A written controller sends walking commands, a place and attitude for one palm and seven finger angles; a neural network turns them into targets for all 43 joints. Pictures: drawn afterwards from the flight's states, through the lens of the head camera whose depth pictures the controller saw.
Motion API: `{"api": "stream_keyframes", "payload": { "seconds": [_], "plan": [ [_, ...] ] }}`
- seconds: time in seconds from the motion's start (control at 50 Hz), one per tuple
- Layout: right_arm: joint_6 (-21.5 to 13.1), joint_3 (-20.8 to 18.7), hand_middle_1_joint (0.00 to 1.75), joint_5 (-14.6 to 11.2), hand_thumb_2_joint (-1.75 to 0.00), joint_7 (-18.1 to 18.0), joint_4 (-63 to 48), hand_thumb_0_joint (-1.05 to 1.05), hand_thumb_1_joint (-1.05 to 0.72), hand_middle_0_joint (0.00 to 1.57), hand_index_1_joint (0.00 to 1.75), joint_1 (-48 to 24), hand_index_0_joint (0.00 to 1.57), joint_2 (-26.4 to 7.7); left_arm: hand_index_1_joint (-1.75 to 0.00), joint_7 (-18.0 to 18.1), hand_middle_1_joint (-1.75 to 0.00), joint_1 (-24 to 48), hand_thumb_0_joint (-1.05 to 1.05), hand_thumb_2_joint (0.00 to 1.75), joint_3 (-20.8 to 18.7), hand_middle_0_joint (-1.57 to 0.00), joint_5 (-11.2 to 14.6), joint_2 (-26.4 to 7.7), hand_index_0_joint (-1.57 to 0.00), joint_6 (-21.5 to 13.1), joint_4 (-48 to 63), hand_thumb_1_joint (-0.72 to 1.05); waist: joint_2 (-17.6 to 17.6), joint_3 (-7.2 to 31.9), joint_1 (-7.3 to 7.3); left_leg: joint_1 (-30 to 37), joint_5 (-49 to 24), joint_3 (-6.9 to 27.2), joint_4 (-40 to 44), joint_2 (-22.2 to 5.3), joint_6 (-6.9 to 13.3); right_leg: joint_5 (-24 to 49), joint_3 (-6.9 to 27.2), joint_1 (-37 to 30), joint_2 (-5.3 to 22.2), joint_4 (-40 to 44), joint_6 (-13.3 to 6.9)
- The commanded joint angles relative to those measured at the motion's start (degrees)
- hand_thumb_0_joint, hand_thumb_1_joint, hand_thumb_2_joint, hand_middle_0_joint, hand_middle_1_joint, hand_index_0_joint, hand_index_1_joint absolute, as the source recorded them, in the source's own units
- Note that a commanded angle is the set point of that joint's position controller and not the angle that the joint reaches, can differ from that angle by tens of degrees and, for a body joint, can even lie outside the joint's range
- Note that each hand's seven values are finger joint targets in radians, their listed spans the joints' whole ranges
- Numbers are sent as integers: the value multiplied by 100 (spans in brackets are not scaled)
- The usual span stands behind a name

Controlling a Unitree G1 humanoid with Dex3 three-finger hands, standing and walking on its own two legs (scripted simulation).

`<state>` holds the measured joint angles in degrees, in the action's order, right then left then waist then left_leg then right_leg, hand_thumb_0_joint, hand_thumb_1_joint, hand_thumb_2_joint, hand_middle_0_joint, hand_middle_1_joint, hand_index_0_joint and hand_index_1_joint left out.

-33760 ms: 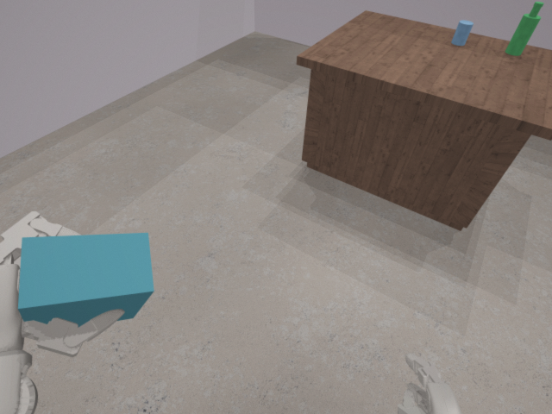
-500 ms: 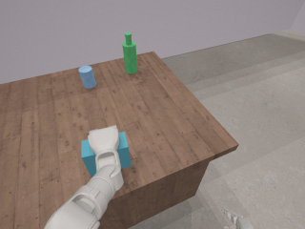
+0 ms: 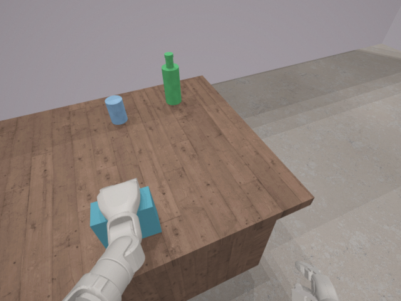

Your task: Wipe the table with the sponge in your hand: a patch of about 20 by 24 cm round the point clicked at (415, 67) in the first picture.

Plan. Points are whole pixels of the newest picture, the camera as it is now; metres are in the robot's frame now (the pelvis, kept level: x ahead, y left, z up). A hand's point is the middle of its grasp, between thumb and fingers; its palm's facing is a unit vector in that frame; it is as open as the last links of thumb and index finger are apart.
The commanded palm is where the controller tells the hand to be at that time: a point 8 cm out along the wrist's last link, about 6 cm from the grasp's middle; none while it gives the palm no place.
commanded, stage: slide back across to the middle lane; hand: left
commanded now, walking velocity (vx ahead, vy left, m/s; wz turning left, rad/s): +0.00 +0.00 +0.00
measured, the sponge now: (129, 222) +0.31 +0.21 -0.05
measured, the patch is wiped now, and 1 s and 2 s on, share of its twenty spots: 1.00 1.00 1.00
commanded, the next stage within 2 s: wipe forward along the middle lane in 0.18 s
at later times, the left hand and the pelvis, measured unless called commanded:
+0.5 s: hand (108, 219) +0.29 +0.25 -0.02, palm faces -0.08 -0.07 -0.99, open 10.1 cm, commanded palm +0.27 +0.23 +0.02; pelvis +0.00 +0.00 +0.00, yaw +1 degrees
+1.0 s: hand (105, 202) +0.34 +0.27 -0.02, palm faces -0.08 -0.01 -1.00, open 10.0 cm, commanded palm +0.32 +0.26 +0.01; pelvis -0.04 -0.01 -0.02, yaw +0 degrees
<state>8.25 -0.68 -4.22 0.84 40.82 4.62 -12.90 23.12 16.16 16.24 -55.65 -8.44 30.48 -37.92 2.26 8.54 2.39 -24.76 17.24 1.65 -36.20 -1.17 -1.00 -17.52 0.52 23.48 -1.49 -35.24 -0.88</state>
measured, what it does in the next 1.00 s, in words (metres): stands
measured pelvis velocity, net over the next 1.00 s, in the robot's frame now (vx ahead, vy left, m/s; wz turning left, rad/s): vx -0.04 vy -0.01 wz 0.00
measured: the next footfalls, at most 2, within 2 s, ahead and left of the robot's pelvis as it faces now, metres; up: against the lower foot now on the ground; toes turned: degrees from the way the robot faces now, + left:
none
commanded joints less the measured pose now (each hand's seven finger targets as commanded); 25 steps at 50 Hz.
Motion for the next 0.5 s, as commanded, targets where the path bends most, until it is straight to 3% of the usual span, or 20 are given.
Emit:
{"api": "stream_keyframes", "payload": {
  "seconds": [0.0, 0.02, 0.06, 0.1, 0.12, 0.16, 0.22, 0.24, 0.26, 0.32, 0.36, 0.42, 0.44, 0.48],
  "plan": [
    [-284, -188, 30, 0, -90, -68, -934, 0, -90, 20, 30, -989, 20, -655, -160, -177, -160, 745, 0, 130, -394, -120, -69, -742, -120, 45, 649, 10, -569, 864, 135, 542, -958, -212, 342, 308, 236, 1458, -81, -501, -93, 570, -267],
    [-288, -197, 30, 2, -90, -78, -952, 0, -90, 20, 30, -1011, 20, -670, -160, -196, -160, 712, 0, 130, -560, -120, -53, -882, -120, 6, 762, 10, -485, 921, 185, 556, -1023, -181, 354, 309, 225, 1525, -70, -538, -106, 553, -290],
    [-302, -204, 30, 9, -90, -81, -969, 0, -90, 20, 30, -956, 20, -656, -160, -211, -160, 589, 0, 130, -375, -120, -118, -705, -120, -89, 821, 10, -577, 886, 119, 570, -1091, -192, 302, 304, 237, 1668, -91, -518, -92, 501, -272],
    [-313, -201, 30, 17, -90, -83, -980, 0, -90, 20, 30, -987, 20, -677, -160, -222, -160, 375, 0, 130, -536, -120, -140, -887, -120, -133, 888, 10, -605, 851, 154, 558, -1129, -203, 281, 308, 239, 1828, -38, -568, -79, 507, -273],
    [-310, -215, 30, 26, -90, -86, -1005, 0, -90, 20, 30, -1002, 20, -694, -160, -227, -160, 213, 0, 130, -782, -120, -107, -1072, -120, -149, 1008, 10, -571, 970, 248, 552, -1201, -175, 297, 322, 231, 1952, -2, -685, -86, 495, -293],
    [-312, -203, 30, 21, -90, -89, -1051, 0, -90, 20, 30, -1027, 20, -660, -160, -238, -160, 82, 0, 130, -531, -120, -158, -865, -120, -153, 1136, 10, -503, 882, 193, 573, -1205, -206, 279, 330, 239, 1969, -37, -643, -65, 483, -268],
    [-320, -200, 30, 21, -90, -129, -1034, 0, -90, 20, 30, -1086, 20, -709, -160, -274, -160, -22, 0, 130, -930, -120, -126, -1275, -120, -123, 1277, 10, -572, 841, 249, 559, -1188, -159, 319, 335, 235, 1968, 34, -700, -78, 533, -276],
    [-313, -190, 30, 17, -90, -147, -1019, 0, -90, 20, 30, -1054, 20, -707, -160, -276, -160, 58, 0, 130, -876, -120, -165, -1274, -120, -128, 1293, 10, -498, 760, 189, 563, -1140, -169, 317, 330, 239, 1848, 5, -628, -75, 506, -265],
    [-335, -186, 30, 14, -90, -148, -1034, 0, -90, 20, 30, -1061, 20, -692, -160, -314, -160, 109, 0, 130, -625, -120, -175, -1033, -120, -140, 1353, 10, -485, 737, 136, 593, -1152, -176, 301, 330, 252, 1845, -33, -569, -71, 511, -255],
    [-373, -198, 30, 8, -90, -177, -967, 0, -90, 20, 30, -1011, 20, -723, -160, -374, -160, 353, 0, 130, -768, -120, -185, -1190, -120, -226, 1254, 10, -438, 640, 98, 568, -1031, -123, 309, 312, 245, 1614, -9, -386, -94, 541, -284],
    [-407, -192, 30, 11, -90, -210, -936, 0, -90, 20, 30, -921, 20, -709, -160, -396, -160, 633, 0, 130, -524, -120, -204, -992, -120, -353, 1144, 10, -490, 614, -23, 554, -907, -125, 261, 303, 265, 1390, -78, -211, -86, 519, -254],
    [-442, -218, 30, 45, -90, -253, -839, 0, -90, 20, 30, -804, 20, -746, -160, -336, -160, 845, 0, 130, -866, -120, -284, -1319, -120, -531, 916, 10, -435, 733, 16, 460, -826, -99, 241, 295, 246, 1250, -47, -118, -106, 464, -283],
    [-453, -227, 30, 44, -90, -268, -826, 0, -90, 20, 30, -736, 20, -729, -160, -312, -160, 1048, 0, 130, -752, -120, -337, -1244, -120, -595, 869, 10, -449, 758, -63, 441, -784, -117, 191, 291, 256, 1197, -76, -61, -90, 417, -260],
    [-484, -252, 30, 58, -90, -261, -772, 0, -90, 20, 30, -633, 20, -721, -160, -254, -160, 1115, 0, 130, -698, -120, -386, -1127, -120, -667, 625, 10, -510, 812, -82, 362, -771, -117, 123, 278, 253, 1179, -104, 48, -101, 358, -266]
  ]
}}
